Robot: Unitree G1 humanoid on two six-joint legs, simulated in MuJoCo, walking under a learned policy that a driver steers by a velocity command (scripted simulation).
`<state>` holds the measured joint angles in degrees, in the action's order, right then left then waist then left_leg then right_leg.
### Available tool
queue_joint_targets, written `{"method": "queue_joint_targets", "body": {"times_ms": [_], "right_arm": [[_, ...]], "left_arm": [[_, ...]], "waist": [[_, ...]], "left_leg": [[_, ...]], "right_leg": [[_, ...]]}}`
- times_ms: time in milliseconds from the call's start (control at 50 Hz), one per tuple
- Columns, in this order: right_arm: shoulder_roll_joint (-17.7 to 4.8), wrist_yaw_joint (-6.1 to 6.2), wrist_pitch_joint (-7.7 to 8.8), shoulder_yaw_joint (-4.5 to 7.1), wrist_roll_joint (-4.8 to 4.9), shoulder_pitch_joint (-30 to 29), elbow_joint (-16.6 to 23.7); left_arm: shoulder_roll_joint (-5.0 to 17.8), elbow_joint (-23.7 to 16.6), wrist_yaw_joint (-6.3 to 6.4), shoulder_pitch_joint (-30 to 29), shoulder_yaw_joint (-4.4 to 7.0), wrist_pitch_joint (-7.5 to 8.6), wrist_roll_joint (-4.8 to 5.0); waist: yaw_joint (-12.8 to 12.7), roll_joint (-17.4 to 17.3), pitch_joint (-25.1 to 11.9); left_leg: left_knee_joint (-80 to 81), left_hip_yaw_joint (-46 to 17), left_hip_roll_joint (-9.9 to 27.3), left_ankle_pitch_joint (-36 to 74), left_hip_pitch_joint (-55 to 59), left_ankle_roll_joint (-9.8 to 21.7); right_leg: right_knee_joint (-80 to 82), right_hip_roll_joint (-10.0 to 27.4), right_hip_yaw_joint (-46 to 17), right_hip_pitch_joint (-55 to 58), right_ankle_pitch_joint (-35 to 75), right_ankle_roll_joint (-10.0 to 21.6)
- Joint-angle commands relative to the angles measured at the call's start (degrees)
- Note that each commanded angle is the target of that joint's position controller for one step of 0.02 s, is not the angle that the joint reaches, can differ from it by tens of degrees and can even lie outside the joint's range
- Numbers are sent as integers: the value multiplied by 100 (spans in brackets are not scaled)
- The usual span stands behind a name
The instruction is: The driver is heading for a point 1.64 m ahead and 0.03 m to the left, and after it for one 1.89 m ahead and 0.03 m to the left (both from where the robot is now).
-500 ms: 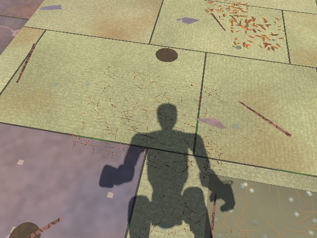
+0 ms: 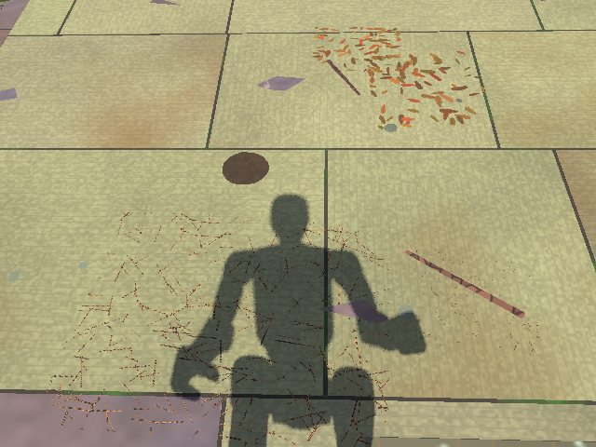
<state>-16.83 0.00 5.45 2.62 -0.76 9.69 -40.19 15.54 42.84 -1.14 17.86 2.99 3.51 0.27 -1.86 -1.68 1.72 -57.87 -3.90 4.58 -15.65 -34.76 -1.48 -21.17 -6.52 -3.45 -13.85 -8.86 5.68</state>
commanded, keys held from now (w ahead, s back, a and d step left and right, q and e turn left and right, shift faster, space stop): w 1.00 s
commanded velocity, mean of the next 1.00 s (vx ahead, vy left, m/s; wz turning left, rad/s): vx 0.50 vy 0.00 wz -0.08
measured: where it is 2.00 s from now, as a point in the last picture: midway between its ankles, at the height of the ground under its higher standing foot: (337, 225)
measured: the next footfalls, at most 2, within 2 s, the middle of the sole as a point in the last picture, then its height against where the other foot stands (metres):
left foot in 0.28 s outside the picture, level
right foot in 0.80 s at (381, 381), level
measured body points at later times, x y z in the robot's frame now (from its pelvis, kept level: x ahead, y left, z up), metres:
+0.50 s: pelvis +0.29 +0.06 +0.00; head +0.31 +0.07 +0.45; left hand +0.43 +0.32 -0.11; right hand +0.36 -0.22 -0.11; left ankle +0.31 +0.15 -0.74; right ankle +0.29 -0.09 -0.67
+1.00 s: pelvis +0.56 -0.02 +0.00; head +0.58 -0.04 +0.45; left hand +0.67 +0.24 -0.11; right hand +0.64 -0.31 -0.12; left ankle +0.55 +0.13 -0.66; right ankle +0.58 -0.11 -0.74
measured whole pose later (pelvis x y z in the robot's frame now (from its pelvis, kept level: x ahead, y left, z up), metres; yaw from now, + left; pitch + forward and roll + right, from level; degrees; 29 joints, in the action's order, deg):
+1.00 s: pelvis +0.56 -0.02 +0.00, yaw -4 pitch +1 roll -1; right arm -17.7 -0.3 4.0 2.8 0.7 14.3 -46.0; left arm 15.2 43.9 -1.8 15.3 2.8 4.5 -0.2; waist -0.9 -2.2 1.0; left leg -62.8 -1.6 4.7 -18.1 -30.2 0.6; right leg -22.1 -3.1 2.3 -14.7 -9.1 3.9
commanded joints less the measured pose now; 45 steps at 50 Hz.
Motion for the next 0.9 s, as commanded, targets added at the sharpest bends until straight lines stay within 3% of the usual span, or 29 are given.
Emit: {"method": "queue_joint_targets", "body": {"times_ms": [20, 60, 100, 180, 240, 260, 280, 300, 320, 340, 360, 380, 400, 420, 480, 540, 620, 680, 720, 760, 780, 800, 820, 840, 860, 880, 900], "right_arm": [[-350, 45, -11, 88, -17, -41, 322], [-259, 18, 18, 53, 9, -429, 384], [-225, -31, 59, 33, 59, -793, 453], [-341, -141, 139, 66, 106, -1257, 637], [-465, -185, 187, 120, 106, -1005, 628], [-570, -169, 202, 184, 95, -567, 520], [-793, -140, 213, 290, 63, 198, 327], [-1141, -100, 205, 370, -9, 1225, 199], [-1474, -138, 136, 474, 45, 1601, -26], [-923, -147, 105, 344, 183, 1664, -31], [-705, -116, 75, 266, 164, 1264, 21], [-664, -110, 39, 228, 87, 886, 79], [-565, -123, 25, 187, 47, 669, 89], [-490, -127, 41, 150, 5, 561, 92], [-540, -139, 90, 165, 90, 536, -5], [-738, -81, 58, 222, 104, 649, -137], [-839, -40, -12, 234, 167, 976, -341], [-893, -33, -85, 247, 199, 1279, -527], [-940, -10, -149, 269, 213, 1339, -615], [-1023, 24, -211, 300, 212, 1271, -657], [-1047, 40, -240, 301, 220, 1151, -647], [-907, 54, -254, 242, 186, 1149, -624], [-583, 72, -234, 101, 21, 1183, -460], [-14, 20, -113, -60, 89, 1944, -423], [-637, -22, -20, 69, 191, 1544, -495], [-849, -55, 40, 138, 288, 973, -320], [-775, -35, 56, 123, 250, 678, -268]], "left_arm": [[908, -353, 106, -123, 223, 103, 23], [916, -258, 130, 27, 215, 86, 52], [952, -153, 136, 230, 212, 71, 65], [976, 34, 142, 540, 219, -1, 79], [1058, 92, 179, 518, 257, -82, 60], [1066, 66, 184, 387, 255, -101, 64], [950, 16, 179, 300, 203, -104, 33], [698, -143, 183, 236, 92, -90, -79], [207, -132, 143, 1143, -47, 23, 17], [704, -72, 119, 837, 26, 85, 88], [960, -241, 92, 158, 106, 123, 160], [893, -342, 97, -224, 88, 143, 122], [844, -383, 92, -382, 106, 152, 35], [775, -369, 83, -276, 121, 132, 14], [512, -317, 91, -106, 70, 36, 7], [383, -473, 98, -648, 13, 37, -32], [276, -626, 26, -1401, -35, 113, 10], [327, -789, -51, -1850, -23, 156, 61], [397, -879, -110, -1981, 0, 184, 65], [525, -843, -135, -1737, 54, 206, 49], [649, -716, -119, -1266, 130, 213, 24], [923, -470, -71, -431, 267, 207, -2], [1366, -303, -6, 629, 380, 178, -59], [1655, -187, -45, 754, 430, 147, -39], [1093, -242, -46, 716, 290, 130, 43], [921, -276, -25, 339, 221, 129, 44], [862, -319, -24, -24, 190, 125, -2]], "waist": [[103, 521, -281], [-76, 560, -228], [-264, 586, -153], [-414, 578, 26], [-199, 717, -34], [76, 742, -264], [452, 658, -845], [860, 113, -1718], [508, -1623, -2344], [749, -1063, -2049], [789, -579, -1166], [645, -113, -693], [511, -28, -345], [330, -192, -301], [152, -354, -277], [257, -200, -131], [545, -187, -5], [686, -204, 102], [641, -245, 143], [432, -326, 3], [131, -326, -270], [-237, -208, -848], [-584, 522, -1768], [-168, 2047, -2355], [-424, 1347, -2026], [-391, 1017, -1219], [-230, 559, -793]], "left_leg": [[879, 121, 88, 977, -60, -190], [1705, 175, -24, 1787, 180, -189], [2256, 227, -142, 2324, 371, -153], [2826, 168, -224, 1972, 16, 65], [3069, 255, -340, 1281, 323, 320], [3253, 408, -486, 1259, 987, 459], [3191, 337, -357, 1551, 2210, 688], [2987, -775, 622, 1771, 3875, 1114], [3364, -3271, 1796, 783, 5754, 2071], [3845, -3791, 1728, -499, 5632, 1911], [4001, -2967, 1515, -593, 4875, 1650], [4147, -2375, 1281, -81, 4080, 1519], [4315, -1998, 1088, 503, 3490, 1517], [4449, -1700, 928, 945, 3123, 1481], [4752, -1106, 769, 1646, 2672, 1570], [4941, -661, 691, 2005, 2593, 1545], [4936, -179, 490, 1916, 2615, 1317], [4777, -275, 706, 1819, 3041, 1278], [4563, -361, 890, 2004, 3426, 1201], [4182, -362, 957, 2699, 3665, 1082], [3634, -200, 812, 3552, 3627, 973], [2627, 36, 517, 3840, 3265, 810], [783, 323, 134, 2182, 2099, 583], [-933, 196, -817, -1601, -59, 284], [-1507, -358, -509, -1769, -725, 321], [-1515, -215, -253, -1234, -1022, 370], [-1276, -58, -2, -726, -850, 347]], "right_leg": [[961, 1389, -1037, 85, 1608, 930], [938, 1218, -772, 44, 1387, 734], [943, 1272, -799, 116, 1002, 667], [585, 1659, -1168, 1014, 1086, 642], [157, 1845, -1316, 1503, 1971, 504], [-287, 1700, -1179, 1480, 2868, 405], [-1174, 1402, -928, 1174, 3317, 250], [-2793, 994, -627, 167, 2014, 43], [-4734, 74, -231, -2051, -1903, -371], [-5253, 354, -665, -2822, -2393, -361], [-5301, 634, -531, -3110, -1884, -345], [-5050, 898, -290, -2973, -1405, -358], [-4707, 1040, -210, -2859, -1136, -401], [-4489, 1182, -204, -2546, -951, -427], [-3923, 1280, -36, -2291, -762, -579], [-2961, 1340, 51, -2442, 81, -704], [-1606, 1136, 229, -2042, 1261, -691], [-1159, 1033, 232, -2055, 1289, -599], [-932, 990, 209, -2103, 921, -458], [-757, 872, 301, -1667, 522, -297], [-578, 712, 466, -949, 513, -170], [-605, 743, 454, 323, 665, 21], [-827, 1874, -820, 2064, 989, 424], [-145, 2899, -3418, 3653, -334, 1288], [228, 2762, -3606, 3447, -1227, 1121], [356, 2584, -2806, 2724, -1105, 909], [491, 2365, -2250, 1949, -536, 818]]}}
Velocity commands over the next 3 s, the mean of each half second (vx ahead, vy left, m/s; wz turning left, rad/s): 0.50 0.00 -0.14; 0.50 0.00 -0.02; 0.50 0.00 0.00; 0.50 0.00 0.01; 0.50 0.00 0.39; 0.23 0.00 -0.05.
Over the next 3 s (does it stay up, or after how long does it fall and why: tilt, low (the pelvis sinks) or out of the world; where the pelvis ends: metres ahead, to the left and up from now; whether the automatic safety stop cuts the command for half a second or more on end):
stays up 1.59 0.02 -0.02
